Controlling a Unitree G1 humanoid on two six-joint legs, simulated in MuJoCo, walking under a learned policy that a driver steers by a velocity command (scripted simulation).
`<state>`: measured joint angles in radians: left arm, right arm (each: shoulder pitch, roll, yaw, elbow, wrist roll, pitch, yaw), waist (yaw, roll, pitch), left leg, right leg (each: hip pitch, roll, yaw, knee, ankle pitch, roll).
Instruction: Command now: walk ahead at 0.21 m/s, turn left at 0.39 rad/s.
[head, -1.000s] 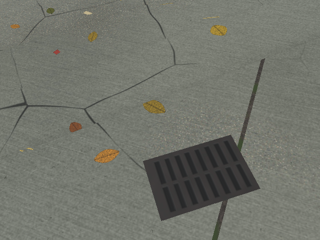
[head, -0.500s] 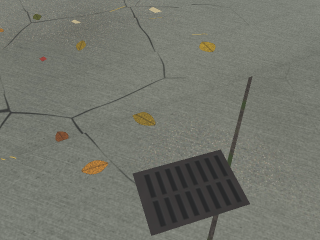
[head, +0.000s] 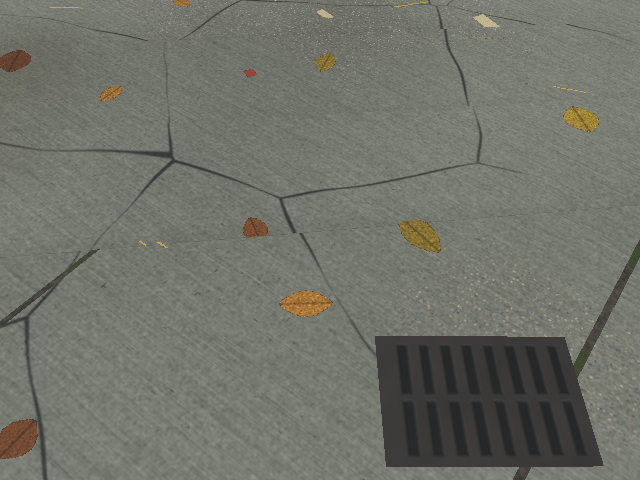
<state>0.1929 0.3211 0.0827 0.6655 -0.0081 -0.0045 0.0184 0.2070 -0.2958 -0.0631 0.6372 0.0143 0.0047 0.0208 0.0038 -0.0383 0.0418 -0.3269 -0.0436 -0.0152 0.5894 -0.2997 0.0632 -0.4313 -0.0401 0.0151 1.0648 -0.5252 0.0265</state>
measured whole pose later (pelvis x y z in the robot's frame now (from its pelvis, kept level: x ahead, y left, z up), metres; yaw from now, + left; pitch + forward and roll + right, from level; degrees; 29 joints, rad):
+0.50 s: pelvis +0.19 -0.06 -0.01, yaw -8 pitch +3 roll +1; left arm 0.13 0.30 0.05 0.61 -0.03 -0.06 -0.05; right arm 0.35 -0.33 -0.07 0.79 0.01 -0.04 -0.01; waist -0.06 0.01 0.02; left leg -0.01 0.06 0.10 0.57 -0.47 -0.02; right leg -0.51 0.00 -0.04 0.61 -0.14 -0.07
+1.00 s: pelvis +0.47 -0.11 -0.01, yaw -24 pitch +2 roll +1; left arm 0.39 0.32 0.06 0.74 -0.02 -0.03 0.02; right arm 0.07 -0.29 -0.04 0.66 -0.01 -0.13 0.03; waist 0.06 -0.02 0.01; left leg -0.47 -0.05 -0.02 0.54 -0.11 0.03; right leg -0.12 0.08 0.22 0.75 -0.49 -0.04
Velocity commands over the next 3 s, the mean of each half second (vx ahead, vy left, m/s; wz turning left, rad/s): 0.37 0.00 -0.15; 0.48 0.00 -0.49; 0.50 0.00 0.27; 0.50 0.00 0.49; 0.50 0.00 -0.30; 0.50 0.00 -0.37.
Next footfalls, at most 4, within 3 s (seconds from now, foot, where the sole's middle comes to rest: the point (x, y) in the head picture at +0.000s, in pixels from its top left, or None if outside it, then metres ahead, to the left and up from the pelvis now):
0.48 right None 0.31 -0.18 -0.77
0.96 left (349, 388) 0.65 -0.07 -0.77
1.42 right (475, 341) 0.78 -0.36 -0.77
1.90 left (365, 240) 1.06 -0.12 -0.77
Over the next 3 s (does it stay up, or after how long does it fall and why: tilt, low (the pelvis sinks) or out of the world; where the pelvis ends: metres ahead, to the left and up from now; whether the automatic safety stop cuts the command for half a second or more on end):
stays up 1.58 -0.27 -0.08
